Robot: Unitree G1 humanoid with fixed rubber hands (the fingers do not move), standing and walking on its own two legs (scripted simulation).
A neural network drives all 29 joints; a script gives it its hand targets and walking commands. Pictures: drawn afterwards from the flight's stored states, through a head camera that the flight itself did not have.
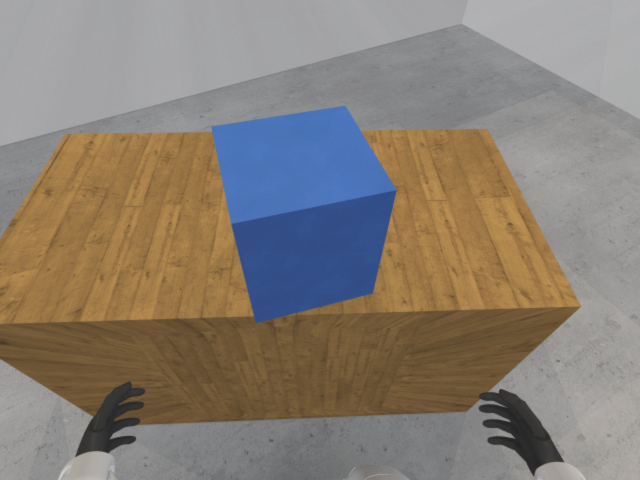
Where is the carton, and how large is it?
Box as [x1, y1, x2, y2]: [211, 106, 396, 322]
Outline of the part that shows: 345,106 211,126 231,225 256,322 371,293 373,290 396,190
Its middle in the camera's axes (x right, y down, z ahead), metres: -0.03 -0.04 +0.63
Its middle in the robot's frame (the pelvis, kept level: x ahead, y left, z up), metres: +0.49 +0.03 +0.01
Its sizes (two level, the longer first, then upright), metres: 0.210 0.200 0.250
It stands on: a pedestal, 0.64 m high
